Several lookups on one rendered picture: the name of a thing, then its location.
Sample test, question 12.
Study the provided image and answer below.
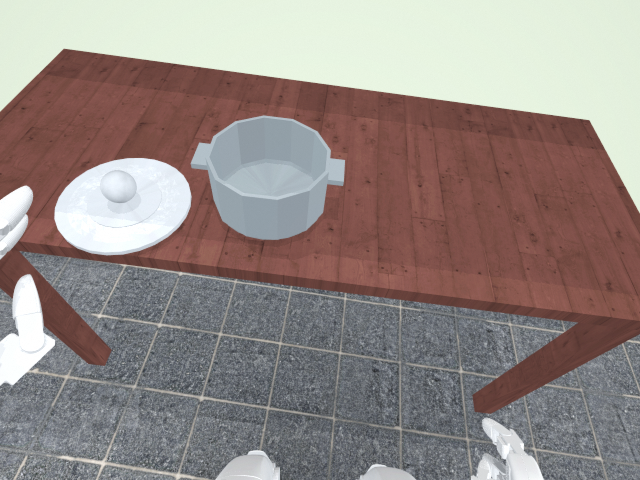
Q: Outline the table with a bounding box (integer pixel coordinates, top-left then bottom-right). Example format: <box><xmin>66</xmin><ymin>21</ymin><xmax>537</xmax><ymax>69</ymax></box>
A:
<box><xmin>0</xmin><ymin>49</ymin><xmax>640</xmax><ymax>414</ymax></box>

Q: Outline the knob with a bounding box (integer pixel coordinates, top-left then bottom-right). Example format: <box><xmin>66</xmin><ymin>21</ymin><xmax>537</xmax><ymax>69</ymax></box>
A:
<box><xmin>100</xmin><ymin>170</ymin><xmax>137</xmax><ymax>203</ymax></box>

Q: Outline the left robot shin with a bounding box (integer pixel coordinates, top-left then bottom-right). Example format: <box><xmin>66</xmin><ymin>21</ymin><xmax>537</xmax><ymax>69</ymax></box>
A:
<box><xmin>247</xmin><ymin>450</ymin><xmax>270</xmax><ymax>460</ymax></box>

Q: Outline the robot left hand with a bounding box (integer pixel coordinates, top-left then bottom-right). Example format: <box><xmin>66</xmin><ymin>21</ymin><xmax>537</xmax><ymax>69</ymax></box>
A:
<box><xmin>0</xmin><ymin>186</ymin><xmax>55</xmax><ymax>386</ymax></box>

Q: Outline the robot right hand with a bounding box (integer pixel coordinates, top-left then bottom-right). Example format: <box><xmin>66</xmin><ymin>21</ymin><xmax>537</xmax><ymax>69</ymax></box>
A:
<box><xmin>471</xmin><ymin>418</ymin><xmax>544</xmax><ymax>480</ymax></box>

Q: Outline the robot shin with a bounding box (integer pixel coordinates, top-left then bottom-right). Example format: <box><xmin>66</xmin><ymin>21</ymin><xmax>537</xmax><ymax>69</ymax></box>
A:
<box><xmin>367</xmin><ymin>464</ymin><xmax>387</xmax><ymax>472</ymax></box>
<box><xmin>247</xmin><ymin>450</ymin><xmax>270</xmax><ymax>460</ymax></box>

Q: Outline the pot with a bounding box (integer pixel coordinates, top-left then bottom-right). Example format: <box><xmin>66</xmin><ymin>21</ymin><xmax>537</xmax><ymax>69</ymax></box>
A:
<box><xmin>191</xmin><ymin>116</ymin><xmax>345</xmax><ymax>240</ymax></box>

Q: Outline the right robot shin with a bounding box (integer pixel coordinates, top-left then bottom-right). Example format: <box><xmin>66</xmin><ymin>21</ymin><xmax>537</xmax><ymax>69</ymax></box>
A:
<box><xmin>367</xmin><ymin>464</ymin><xmax>387</xmax><ymax>472</ymax></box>

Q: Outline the lid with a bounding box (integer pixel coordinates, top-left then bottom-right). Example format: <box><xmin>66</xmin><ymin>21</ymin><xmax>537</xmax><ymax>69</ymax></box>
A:
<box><xmin>54</xmin><ymin>158</ymin><xmax>192</xmax><ymax>255</ymax></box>

